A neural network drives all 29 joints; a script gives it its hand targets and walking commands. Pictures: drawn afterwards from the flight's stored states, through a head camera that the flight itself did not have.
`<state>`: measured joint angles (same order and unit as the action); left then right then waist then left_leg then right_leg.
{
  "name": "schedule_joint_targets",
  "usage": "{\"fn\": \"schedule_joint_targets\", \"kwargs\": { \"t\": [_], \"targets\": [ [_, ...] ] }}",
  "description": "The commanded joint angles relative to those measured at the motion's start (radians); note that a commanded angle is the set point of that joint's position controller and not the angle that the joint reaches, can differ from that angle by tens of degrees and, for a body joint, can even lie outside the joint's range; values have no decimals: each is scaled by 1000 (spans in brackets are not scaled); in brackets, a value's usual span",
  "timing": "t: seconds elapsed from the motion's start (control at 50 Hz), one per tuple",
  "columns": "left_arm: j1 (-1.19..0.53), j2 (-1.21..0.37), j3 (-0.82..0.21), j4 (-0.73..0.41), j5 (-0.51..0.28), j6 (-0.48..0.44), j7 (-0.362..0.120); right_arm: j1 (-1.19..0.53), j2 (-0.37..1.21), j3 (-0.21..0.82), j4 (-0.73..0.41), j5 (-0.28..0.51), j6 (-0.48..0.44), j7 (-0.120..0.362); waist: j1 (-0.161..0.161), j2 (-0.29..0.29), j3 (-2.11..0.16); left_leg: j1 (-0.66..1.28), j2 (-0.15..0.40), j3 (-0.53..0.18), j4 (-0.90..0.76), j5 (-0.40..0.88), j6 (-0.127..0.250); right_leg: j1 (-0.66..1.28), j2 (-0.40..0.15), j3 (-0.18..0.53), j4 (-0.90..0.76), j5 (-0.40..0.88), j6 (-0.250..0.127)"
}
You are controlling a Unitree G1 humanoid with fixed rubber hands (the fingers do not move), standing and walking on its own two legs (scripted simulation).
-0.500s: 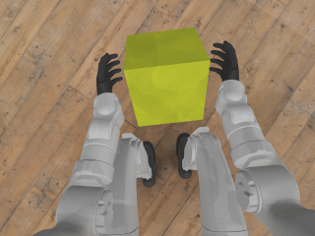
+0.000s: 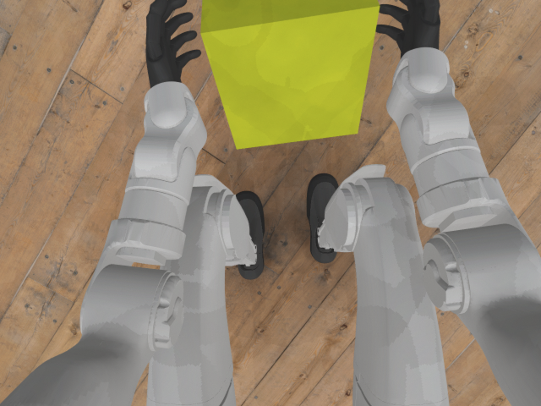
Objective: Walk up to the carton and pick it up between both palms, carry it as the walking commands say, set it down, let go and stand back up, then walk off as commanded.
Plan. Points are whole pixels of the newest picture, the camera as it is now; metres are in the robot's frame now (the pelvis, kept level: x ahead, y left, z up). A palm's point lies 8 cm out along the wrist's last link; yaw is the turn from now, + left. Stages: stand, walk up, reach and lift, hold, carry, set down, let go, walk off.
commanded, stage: set down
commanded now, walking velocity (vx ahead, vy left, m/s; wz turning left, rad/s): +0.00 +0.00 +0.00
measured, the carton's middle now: (286, 50) +0.52 -0.02 -0.33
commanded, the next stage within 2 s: none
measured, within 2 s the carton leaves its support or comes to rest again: rests again in 1.46 s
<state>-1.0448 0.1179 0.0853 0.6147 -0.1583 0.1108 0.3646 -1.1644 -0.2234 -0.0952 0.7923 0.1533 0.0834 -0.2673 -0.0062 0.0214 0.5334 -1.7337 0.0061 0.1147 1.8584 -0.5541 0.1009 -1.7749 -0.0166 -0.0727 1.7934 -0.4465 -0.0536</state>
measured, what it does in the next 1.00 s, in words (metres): lowers itself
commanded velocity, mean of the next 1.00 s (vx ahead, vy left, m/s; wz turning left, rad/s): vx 0.00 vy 0.00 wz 0.00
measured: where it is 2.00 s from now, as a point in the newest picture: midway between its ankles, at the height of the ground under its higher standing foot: (284, 242)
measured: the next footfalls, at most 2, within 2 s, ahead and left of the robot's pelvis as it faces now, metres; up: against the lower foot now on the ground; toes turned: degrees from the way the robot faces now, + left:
none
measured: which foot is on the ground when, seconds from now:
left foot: down 0.00-1.00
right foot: down 0.00-1.00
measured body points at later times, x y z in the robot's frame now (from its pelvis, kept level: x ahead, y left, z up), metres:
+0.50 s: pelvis -0.01 -0.01 -0.08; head +0.32 -0.01 +0.21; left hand +0.53 +0.13 -0.21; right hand +0.55 -0.17 -0.20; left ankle +0.12 +0.07 -0.45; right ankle +0.16 -0.10 -0.45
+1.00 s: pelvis +0.05 -0.02 -0.12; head +0.42 -0.02 +0.13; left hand +0.62 +0.14 -0.26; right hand +0.63 -0.18 -0.27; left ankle +0.12 +0.07 -0.45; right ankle +0.16 -0.10 -0.45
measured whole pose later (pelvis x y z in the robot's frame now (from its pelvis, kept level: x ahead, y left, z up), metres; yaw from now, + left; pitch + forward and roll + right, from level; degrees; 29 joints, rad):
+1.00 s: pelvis +0.05 -0.02 -0.12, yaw +3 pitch +33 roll +1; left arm -1.44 0.16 0.39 0.87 0.04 0.11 0.04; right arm -1.43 -0.29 -0.35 0.88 0.09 0.12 0.00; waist 0.00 0.02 0.43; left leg -2.12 -0.02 0.11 2.27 -0.73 0.10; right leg -2.18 0.02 -0.10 2.22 -0.62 -0.10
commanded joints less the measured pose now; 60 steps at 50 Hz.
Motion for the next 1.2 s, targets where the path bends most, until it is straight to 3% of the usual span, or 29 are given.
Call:
{"fn": "schedule_joint_targets", "kwargs": {
  "t": [0.0, 0.02, 0.04, 0.06, 0.08, 0.1, 0.14, 0.16, 0.2, 0.22, 0.3, 0.34, 0.38, 0.42, 0.5, 0.54, 0.56, 0.64, 0.66, 0.68, 0.72, 0.82, 0.88, 0.92, 0.98, 1.04, 1.1, 1.12, 1.18],
  "targets": [
    [-553, -143, -362, -337, -145, -23, -79, -456, 96, 265, -313, 176, -15, 68, -50, -6, -2044, 731, -116, -189, -206, 387, -71, 718, 125, 63, -64, 323, 19],
    [-600, -154, -395, -329, -166, -20, -82, -493, 86, 251, -289, 175, -14, 71, -67, 23, -2019, 715, -118, -197, -189, 383, -76, 672, 126, 64, -42, 310, 17],
    [-637, -125, -385, -312, -162, -17, -87, -532, 88, 260, -268, 181, -2, 80, -45, 10, -1933, 686, -111, -197, -196, 344, -69, 636, 120, 72, -46, 270, 14],
    [-649, -153, -389, -253, -172, -11, -91, -562, 95, 262, -243, 182, -4, 86, -55, 0, -1882, 657, -111, -198, -193, 299, -69, 601, 112, 70, -52, 222, 12],
    [-698, -175, -388, -237, -162, -11, -102, -571, 126, 261, -171, 173, -1, 100, -50, 19, -1819, 589, -110, -196, -183, 274, -73, 563, 107, 82, -40, 217, 6],
    [-714, -232, -398, -176, -165, -11, -117, -621, 190, 291, -139, 176, -2, 116, -44, -2, -1752, 544, -116, -190, -182, 246, -68, 538, 114, 83, -45, 189, 8],
    [-753, -307, -408, -127, -147, -19, -142, -672, 292, 318, -128, 184, -20, 141, -15, -4, -1748, 496, -120, -189, -159, 253, -64, 522, 113, 94, -20, 203, 8],
    [-762, -327, -413, -67, -143, -25, -150, -668, 317, 312, -68, 172, -27, 150, -25, -1, -1724, 486, -120, -195, -155, 247, -70, 494, 114, 85, -4, 193, 13],
    [-812, -406, -398, 22, -122, -26, -180, -692, 378, 300, 44, 156, -35, 178, -32, 2, -1642, 420, -126, -189, -130, 203, -75, 437, 109, 91, 9, 158, 8],
    [-846, -419, -376, 51, -98, -33, -195, -716, 438, 308, 51, 158, -39, 195, -10, 3, -1592, 394, -122, -187, -119, 196, -71, 405, 108, 103, 13, 150, 14],
    [-867, -611, -317, 214, -30, -36, -273, -741, 637, 281, 193, 97, -40, 267, -15, -25, -1502, 296, -138, -175, -68, 150, -69, 322, 119, 97, 45, 108, 20],
    [-907, -657, -283, 203, -8, -32, -311, -792, 712, 261, 189, 82, -34, 310, 8, -29, -1507, 277, -137, -172, -45, 157, -66, 273, 119, 96, 83, 105, 25],
    [-956, -703, -276, 208, 12, -18, -347, -784, 756, 214, 237, 53, -21, 338, -29, -7, -1475, 233, -139, -163, -25, 107, -69, 251, 112, 94, 98, 71, 20],
    [-950, -754, -270, 244, 35, 7, -377, -791, 790, 210, 245, 37, -4, 360, -38, -4, -1447, 205, -139, -156, 0, 75, -70, 232, 114, 81, 119, 40, 21],
    [-826, -754, -147, 405, 172, 90, -451, -689, 814, 66, 376, -76, 64, 425, -42, 7, -1163, 26, -123, -167, -6, -122, -61, 37, 108, 73, 147, -144, 13],
    [-798, -737, -100, 406, 216, 125, -482, -668, 800, 34, 354, -117, 96, 446, -28, 0, -1092, -43, -118, -172, 21, -156, -59, 1, 105, 82, 173, -178, 6],
    [-757, -727, -64, 442, 247, 147, -493, -666, 794, 39, 362, -117, 115, 456, -3, 0, -1040, -72, -104, -182, 18, -180, -50, -27, 103, 78, 191, -197, 7],
    [-687, -713, 14, 481, 283, 205, -537, -609, 763, 2, 391, -176, 183, 491, 7, -10, -976, -99, -93, -195, 37, -249, -38, -61, 93, 70, 227, -266, -8],
    [-651, -704, 24, 480, 279, 213, -543, -584, 769, 8, 389, -191, 197, 498, 14, -32, -972, -89, -94, -195, 42, -245, -37, -65, 94, 68, 232, -271, -11],
    [-620, -708, 38, 474, 279, 212, -552, -577, 811, 43, 363, -177, 200, 506, 61, -49, -975, -77, -93, -184, 56, -177, -34, -63, 93, 83, 233, -238, -14],
    [-571, -743, 32, 473, 275, 219, -567, -508, 852, 56, 365, -196, 219, 512, 60, -59, -974, -97, -104, -154, 84, -113, -42, -32, 95, 94, 214, -205, -19],
    [-491, -772, -46, 408, 217, 202, -599, -334, 979, 77, 365, -224, 240, 514, -1, -90, -1031, -131, -129, -141, 141, 77, -50, 74, 119, 105, 240, 40, -10],
    [-398, -796, -52, 429, 204, 193, -607, -262, 1008, 98, 350, -219, 237, 511, 3, -87, -1082, -139, -136, -146, 163, 168, -48, 139, 121, 127, 254, 164, -11],
    [-361, -826, -83, 417, 183, 189, -607, -203, 1013, 100, 352, -227, 241, 507, -30, -88, -1117, -130, -141, -154, 167, 211, -52, 154, 123, 125, 262, 226, -12],
    [-303, -830, -100, 420, 174, 174, -595, -160, 1033, 125, 332, -203, 231, 503, -21, -84, -1176, -112, -141, -163, 175, 283, -54, 163, 122, 127, 274, 300, -6],
    [-275, -870, -135, 400, 145, 154, -583, -102, 1014, 132, 320, -193, 211, 495, -60, -52, -1200, -64, -145, -182, 167, 339, -66, 122, 123, 115, 280, 327, -11],
    [-237, -873, -149, 409, 158, 133, -557, -126, 1007, 178, 274, -146, 182, 488, -11, -35, -1235, -15, -147, -182, 177, 418, -69, 78, 125, 118, 287, 356, -3],
    [-237, -897, -148, 405, 155, 123, -546, -121, 976, 180, 266, -142, 170, 485, -17, -27, -1240, -27, -149, -183, 178, 426, -76, 70, 124, 119, 293, 368, -4],
    [-231, -883, -140, 427, 148, 93, -521, -182, 942, 233, 224, -101, 135, 472, 20, -44, -1223, -23, -149, -189, 184, 432, -71, 31, 122, 116, 310, 351, 4]
  ]
}}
